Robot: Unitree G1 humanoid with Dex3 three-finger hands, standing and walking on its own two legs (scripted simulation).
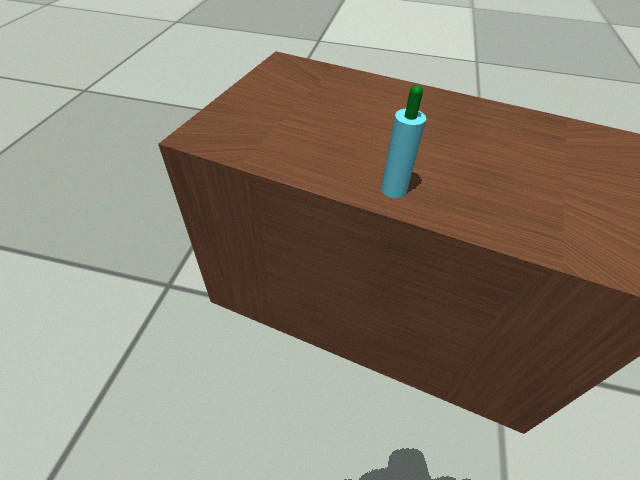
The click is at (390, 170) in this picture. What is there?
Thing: necked bottle
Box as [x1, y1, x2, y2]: [381, 85, 425, 197]
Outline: 419,85 414,85 410,89 406,108 398,110 395,113 381,185 381,190 383,193 391,197 400,197 404,195 406,192 423,129 425,116 418,110 422,93 422,88
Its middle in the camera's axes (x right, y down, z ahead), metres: +0.17 -0.20 +0.76
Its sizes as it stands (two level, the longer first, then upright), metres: 0.058 0.058 0.237
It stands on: a support 0.70 m high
